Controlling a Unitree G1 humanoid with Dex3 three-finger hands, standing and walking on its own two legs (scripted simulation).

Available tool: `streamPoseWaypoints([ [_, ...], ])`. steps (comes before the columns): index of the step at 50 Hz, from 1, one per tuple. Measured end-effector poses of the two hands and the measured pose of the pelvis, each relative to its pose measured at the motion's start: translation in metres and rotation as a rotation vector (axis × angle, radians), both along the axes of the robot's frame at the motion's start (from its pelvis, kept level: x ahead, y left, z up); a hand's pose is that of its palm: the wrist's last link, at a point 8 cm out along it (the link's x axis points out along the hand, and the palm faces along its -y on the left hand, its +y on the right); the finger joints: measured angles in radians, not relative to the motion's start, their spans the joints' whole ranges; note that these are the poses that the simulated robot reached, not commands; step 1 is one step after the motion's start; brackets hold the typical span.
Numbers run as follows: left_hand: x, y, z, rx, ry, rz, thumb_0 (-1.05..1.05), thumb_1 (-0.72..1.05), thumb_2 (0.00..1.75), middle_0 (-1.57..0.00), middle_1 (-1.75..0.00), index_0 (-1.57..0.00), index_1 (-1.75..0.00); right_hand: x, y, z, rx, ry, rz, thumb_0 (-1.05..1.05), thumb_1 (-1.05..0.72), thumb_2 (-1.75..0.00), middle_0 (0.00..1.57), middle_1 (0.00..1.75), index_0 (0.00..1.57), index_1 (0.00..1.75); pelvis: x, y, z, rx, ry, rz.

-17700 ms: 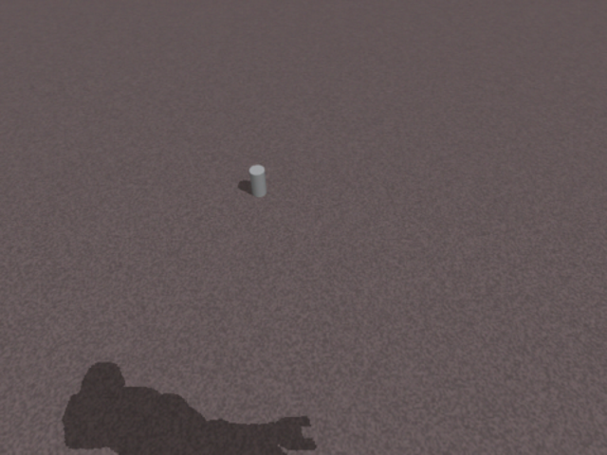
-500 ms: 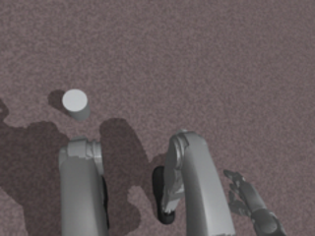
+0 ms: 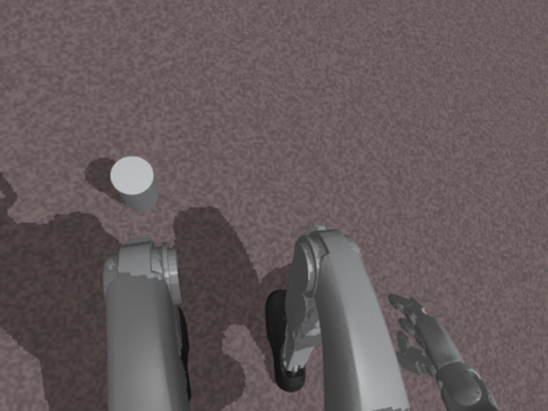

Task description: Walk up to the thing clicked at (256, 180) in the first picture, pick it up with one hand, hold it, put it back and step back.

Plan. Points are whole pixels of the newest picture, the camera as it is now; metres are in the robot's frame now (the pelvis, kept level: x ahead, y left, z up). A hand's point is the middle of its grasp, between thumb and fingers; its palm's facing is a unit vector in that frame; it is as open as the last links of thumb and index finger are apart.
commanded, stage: go down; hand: left
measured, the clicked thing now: (137, 186) +0.45 +0.20 -0.29
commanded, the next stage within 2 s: none
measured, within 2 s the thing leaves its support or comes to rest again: neither
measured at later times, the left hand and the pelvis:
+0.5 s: hand out of the picture +0.39 +0.41 +0.01, palm faces +0.04 -1.00 -0.06, open 17.7 cm; pelvis +0.00 +0.00 +0.00, yaw +0 degrees
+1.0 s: hand out of the picture +0.39 +0.41 +0.01, palm faces +0.03 -1.00 -0.06, open 17.7 cm; pelvis +0.00 +0.00 +0.00, yaw +0 degrees
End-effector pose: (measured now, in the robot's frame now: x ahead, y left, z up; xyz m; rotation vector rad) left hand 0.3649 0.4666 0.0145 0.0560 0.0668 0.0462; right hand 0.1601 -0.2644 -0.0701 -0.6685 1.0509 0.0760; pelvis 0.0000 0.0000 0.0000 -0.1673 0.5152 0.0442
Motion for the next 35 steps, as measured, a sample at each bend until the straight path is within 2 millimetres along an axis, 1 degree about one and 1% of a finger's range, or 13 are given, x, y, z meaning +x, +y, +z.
streamPoseWaypoints([
  [2,0.001,-0.003,-0.006,-0.004,-0.003,-0.009,-0.01,-0.61,0.07,-0.04,-0.07,-0.04,-0.07,-0.001,-0.001,-0.002,-0.006,0.015,0.005,0.00,-0.89,-0.90,0.20,0.30,0.20,0.30,0.000,0.000,-0.001,0.000,0.000,0.001],
  [5,0.005,-0.008,-0.009,-0.002,-0.025,-0.024,-0.01,-0.61,0.06,-0.04,-0.07,-0.04,-0.07,-0.001,-0.001,-0.003,-0.016,0.028,0.003,0.00,-0.89,-0.90,0.20,0.30,0.20,0.30,0.001,0.000,-0.002,-0.001,0.001,0.004],
  [11,0.012,-0.011,-0.002,0.004,-0.032,-0.034,-0.02,-0.61,0.07,-0.04,-0.08,-0.04,-0.08,0.002,-0.002,0.001,-0.019,0.007,-0.019,0.00,-0.89,-0.90,0.20,0.30,0.20,0.30,0.004,0.000,-0.001,-0.003,0.009,0.005],
  [17,0.008,-0.005,0.007,0.017,-0.015,-0.017,-0.02,-0.61,0.08,-0.04,-0.08,-0.04,-0.09,0.001,-0.003,0.000,-0.006,-0.006,-0.025,0.00,-0.89,-0.90,0.20,0.30,0.20,0.30,0.003,0.000,0.000,-0.001,0.006,0.002],
  [23,0.002,-0.001,0.002,0.007,-0.021,0.000,-0.01,-0.61,0.07,-0.04,-0.08,-0.03,-0.08,-0.002,-0.003,-0.004,-0.005,0.017,-0.010,0.00,-0.89,-0.90,0.20,0.30,0.20,0.30,0.002,-0.001,-0.002,0.000,0.002,-0.001],
  [29,0.002,-0.005,-0.008,-0.006,-0.020,-0.020,-0.01,-0.61,0.07,-0.04,-0.08,-0.03,-0.08,-0.001,-0.002,-0.004,-0.018,0.024,-0.004,0.00,-0.89,-0.90,0.20,0.30,0.20,0.30,0.002,0.000,-0.003,-0.002,0.001,0.003],
  [35,0.008,-0.012,-0.002,0.007,-0.027,-0.049,-0.02,-0.61,0.07,-0.04,-0.08,-0.04,-0.08,0.004,0.000,0.003,-0.020,-0.008,-0.020,0.00,-0.89,-0.90,0.20,0.30,0.20,0.30,0.003,0.001,0.000,-0.005,0.005,0.006],
])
